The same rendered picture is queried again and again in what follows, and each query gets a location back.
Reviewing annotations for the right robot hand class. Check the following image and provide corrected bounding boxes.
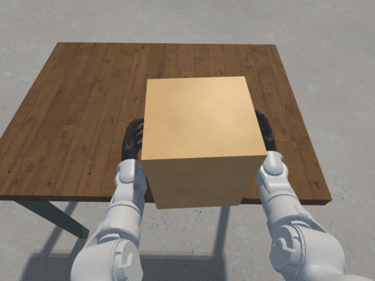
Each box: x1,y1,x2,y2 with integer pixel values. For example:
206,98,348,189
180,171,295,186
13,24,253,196
255,109,277,152

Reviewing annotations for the table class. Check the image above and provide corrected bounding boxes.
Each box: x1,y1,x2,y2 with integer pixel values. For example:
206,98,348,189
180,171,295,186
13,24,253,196
0,42,332,238

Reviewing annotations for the left robot hand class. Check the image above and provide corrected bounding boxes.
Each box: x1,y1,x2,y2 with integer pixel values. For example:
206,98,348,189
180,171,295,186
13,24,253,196
121,118,144,161

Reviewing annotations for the left robot upper arm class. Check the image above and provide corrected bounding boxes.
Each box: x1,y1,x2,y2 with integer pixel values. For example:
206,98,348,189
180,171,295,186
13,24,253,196
71,238,143,281

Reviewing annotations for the right robot upper arm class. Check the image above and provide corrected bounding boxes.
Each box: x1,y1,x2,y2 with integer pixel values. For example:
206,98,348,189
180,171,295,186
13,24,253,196
270,224,373,281

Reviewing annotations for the carton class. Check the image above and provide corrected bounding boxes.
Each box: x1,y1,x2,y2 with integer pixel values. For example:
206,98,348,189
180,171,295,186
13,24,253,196
141,76,268,209

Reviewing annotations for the robot left forearm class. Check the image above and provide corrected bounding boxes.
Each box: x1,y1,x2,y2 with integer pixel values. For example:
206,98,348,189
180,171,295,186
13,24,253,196
70,159,147,281

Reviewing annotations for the robot right forearm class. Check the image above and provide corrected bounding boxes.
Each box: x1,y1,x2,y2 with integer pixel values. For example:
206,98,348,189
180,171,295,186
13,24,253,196
255,151,346,267

